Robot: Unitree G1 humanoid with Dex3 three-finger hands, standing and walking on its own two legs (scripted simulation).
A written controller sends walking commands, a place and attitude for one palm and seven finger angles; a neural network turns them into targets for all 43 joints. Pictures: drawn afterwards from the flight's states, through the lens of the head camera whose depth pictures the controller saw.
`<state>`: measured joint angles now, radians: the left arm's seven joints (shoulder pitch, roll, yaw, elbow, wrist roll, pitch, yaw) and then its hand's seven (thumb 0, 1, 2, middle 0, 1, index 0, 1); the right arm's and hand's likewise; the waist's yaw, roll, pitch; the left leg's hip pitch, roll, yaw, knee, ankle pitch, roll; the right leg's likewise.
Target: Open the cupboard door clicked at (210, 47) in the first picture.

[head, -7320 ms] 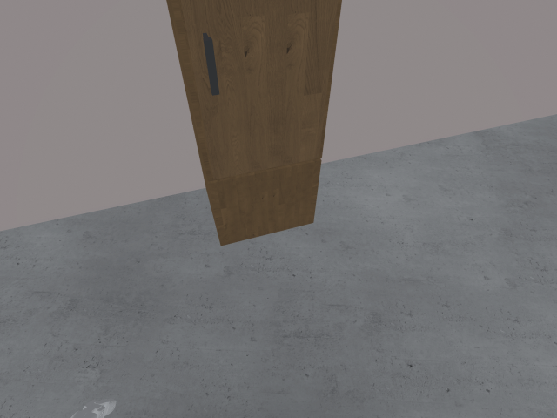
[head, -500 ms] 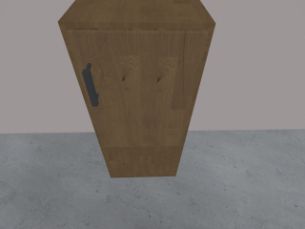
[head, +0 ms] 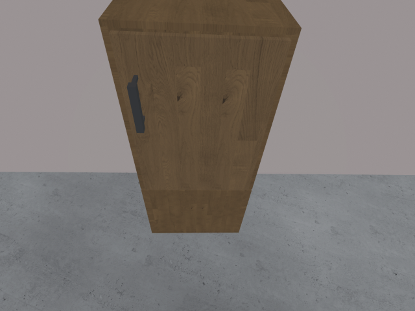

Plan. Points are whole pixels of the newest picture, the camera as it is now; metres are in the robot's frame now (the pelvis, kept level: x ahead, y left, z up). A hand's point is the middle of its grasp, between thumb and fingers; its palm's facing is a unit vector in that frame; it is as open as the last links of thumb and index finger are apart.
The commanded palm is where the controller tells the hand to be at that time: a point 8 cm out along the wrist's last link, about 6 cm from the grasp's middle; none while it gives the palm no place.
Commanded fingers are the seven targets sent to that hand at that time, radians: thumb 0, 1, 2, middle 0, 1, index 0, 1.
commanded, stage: come to a stop and stand still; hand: left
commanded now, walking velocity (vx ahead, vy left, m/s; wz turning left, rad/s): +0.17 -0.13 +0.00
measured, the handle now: (138, 104) +0.58 +0.22 +0.08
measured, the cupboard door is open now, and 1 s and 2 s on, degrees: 0 0 0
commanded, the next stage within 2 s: look again from close up in 0.64 s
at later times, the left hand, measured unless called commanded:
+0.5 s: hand out of the picture +0.00 +0.12 -0.17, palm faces +0.06 -0.98 -0.18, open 7.3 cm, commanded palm none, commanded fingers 0.00 0.90 0.90 -0.20 -0.30 -0.20 -0.30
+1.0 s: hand out of the picture -0.01 +0.16 -0.18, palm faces +0.02 -0.98 -0.20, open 7.3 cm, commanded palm none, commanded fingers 0.00 0.90 0.90 -0.20 -0.30 -0.20 -0.30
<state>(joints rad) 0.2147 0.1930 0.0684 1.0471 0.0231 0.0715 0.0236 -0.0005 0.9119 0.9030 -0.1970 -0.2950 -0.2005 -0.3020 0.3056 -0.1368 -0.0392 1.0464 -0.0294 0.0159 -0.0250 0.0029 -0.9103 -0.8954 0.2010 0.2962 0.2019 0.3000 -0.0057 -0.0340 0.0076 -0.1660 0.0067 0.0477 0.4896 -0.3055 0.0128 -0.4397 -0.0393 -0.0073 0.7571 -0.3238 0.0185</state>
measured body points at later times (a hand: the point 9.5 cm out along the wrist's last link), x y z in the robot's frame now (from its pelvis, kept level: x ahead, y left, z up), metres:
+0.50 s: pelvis +0.01 -0.04 +0.00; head +0.02 -0.05 +0.45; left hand +0.00 +0.17 -0.16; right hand -0.01 -0.25 -0.17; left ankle +0.00 +0.11 -0.74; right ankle -0.01 -0.11 -0.74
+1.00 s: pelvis -0.01 -0.01 +0.00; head +0.00 -0.01 +0.45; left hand -0.01 +0.21 -0.16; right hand +0.00 -0.23 -0.16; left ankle -0.01 +0.10 -0.74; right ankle -0.01 -0.11 -0.74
